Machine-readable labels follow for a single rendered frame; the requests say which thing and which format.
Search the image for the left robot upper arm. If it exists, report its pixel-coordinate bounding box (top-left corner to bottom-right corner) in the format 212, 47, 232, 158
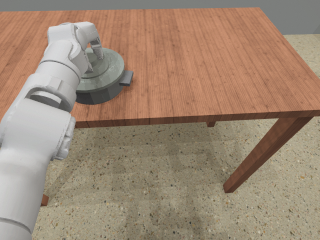
0, 98, 76, 240

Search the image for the pot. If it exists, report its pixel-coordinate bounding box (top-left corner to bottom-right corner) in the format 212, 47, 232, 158
75, 70, 134, 105

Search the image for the table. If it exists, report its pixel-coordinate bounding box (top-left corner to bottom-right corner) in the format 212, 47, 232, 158
0, 7, 320, 207

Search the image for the left robot hand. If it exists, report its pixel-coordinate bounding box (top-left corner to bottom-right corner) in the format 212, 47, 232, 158
73, 21, 104, 74

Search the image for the lid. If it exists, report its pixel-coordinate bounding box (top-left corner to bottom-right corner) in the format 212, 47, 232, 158
76, 47, 125, 93

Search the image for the knob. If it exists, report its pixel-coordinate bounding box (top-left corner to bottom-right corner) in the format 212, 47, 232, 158
86, 52, 98, 67

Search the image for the robot left forearm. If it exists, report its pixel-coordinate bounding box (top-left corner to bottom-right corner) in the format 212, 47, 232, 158
0, 22, 89, 148

